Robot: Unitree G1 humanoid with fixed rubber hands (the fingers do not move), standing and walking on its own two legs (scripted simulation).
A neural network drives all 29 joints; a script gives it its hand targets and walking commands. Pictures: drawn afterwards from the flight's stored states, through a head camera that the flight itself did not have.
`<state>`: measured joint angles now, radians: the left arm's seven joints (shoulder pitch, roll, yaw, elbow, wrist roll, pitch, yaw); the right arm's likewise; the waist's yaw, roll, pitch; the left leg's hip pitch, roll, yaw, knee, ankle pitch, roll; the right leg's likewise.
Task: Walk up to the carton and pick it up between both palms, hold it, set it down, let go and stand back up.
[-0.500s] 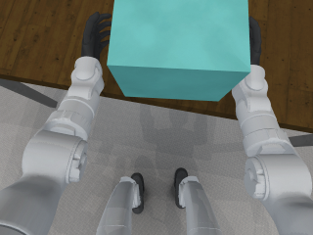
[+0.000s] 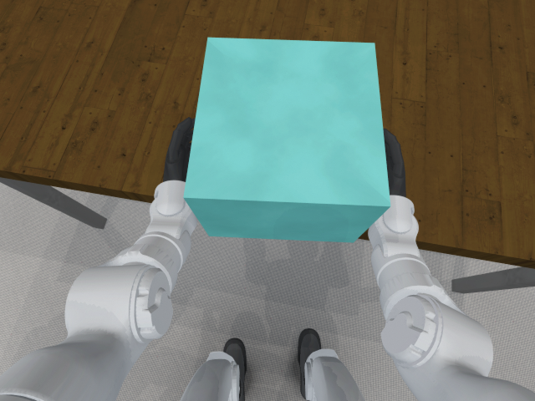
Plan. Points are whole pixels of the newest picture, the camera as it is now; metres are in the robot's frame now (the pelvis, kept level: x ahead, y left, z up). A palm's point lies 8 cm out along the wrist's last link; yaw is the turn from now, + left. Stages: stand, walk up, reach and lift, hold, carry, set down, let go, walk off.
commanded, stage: reach and lift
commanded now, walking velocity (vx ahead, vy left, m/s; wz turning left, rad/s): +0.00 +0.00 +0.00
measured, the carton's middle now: (285, 147) +0.47 -0.02 -0.01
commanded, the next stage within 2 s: none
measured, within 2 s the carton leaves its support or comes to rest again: leaves its support in 1.74 s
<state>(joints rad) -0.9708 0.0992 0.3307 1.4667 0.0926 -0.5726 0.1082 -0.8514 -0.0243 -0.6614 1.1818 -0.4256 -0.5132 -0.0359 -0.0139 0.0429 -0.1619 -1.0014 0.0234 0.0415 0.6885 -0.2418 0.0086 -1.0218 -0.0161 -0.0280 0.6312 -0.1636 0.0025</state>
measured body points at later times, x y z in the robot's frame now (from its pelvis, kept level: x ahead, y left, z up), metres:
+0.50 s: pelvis +0.00 +0.00 -0.03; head +0.15 +0.00 +0.39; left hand +0.45 +0.14 -0.04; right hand +0.44 -0.18 -0.04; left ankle +0.02 +0.11 -0.70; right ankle +0.05 -0.12 -0.70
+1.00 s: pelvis -0.01 +0.01 -0.04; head +0.13 +0.01 +0.38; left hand +0.45 +0.14 -0.04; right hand +0.44 -0.18 -0.04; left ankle +0.02 +0.11 -0.70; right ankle +0.05 -0.12 -0.70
